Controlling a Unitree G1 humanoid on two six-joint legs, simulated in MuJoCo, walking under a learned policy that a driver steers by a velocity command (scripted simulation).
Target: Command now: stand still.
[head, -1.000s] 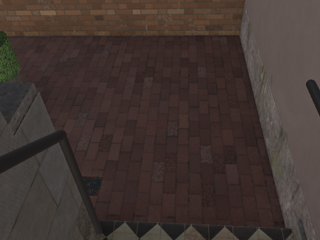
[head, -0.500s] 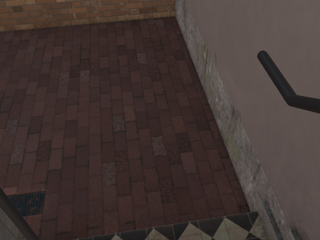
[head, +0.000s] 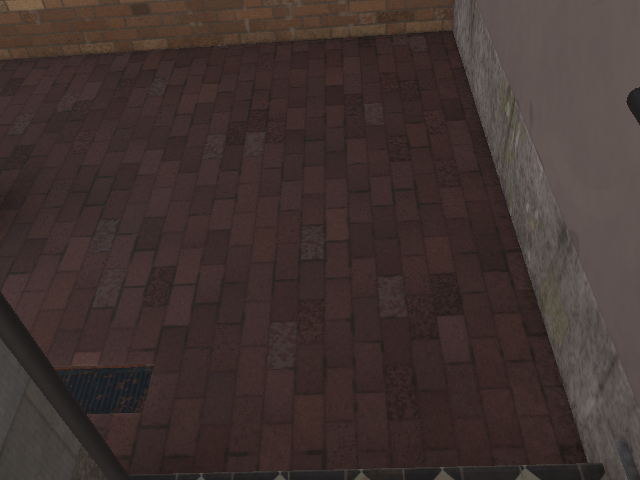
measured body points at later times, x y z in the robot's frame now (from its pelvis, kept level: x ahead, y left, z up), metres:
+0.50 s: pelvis -0.02 +0.07 +0.02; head -0.03 +0.11 +0.47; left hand +0.24 +0.27 -0.08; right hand -0.29 -0.11 -0.08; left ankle +0.05 +0.15 -0.71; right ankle +0.05 -0.06 -0.51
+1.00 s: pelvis -0.03 +0.03 +0.08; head -0.01 +0.02 +0.53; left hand -0.03 +0.27 -0.06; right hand +0.07 -0.25 -0.04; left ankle +0.09 +0.16 -0.58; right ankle -0.13 -0.03 -0.54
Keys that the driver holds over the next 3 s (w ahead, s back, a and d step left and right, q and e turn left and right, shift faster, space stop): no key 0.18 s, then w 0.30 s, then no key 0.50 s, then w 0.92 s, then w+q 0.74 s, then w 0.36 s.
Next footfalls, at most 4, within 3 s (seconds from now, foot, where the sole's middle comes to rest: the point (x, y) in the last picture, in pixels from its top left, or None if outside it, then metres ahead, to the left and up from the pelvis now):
0.32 left None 0.10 0.14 -0.76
0.78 right None -0.09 -0.03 -0.58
1.30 left None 0.09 0.11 -0.76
1.88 right None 0.39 -0.14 -0.94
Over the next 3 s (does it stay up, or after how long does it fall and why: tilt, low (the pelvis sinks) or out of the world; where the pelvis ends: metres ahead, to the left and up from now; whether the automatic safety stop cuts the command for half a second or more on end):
stays up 0.95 -0.06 -0.54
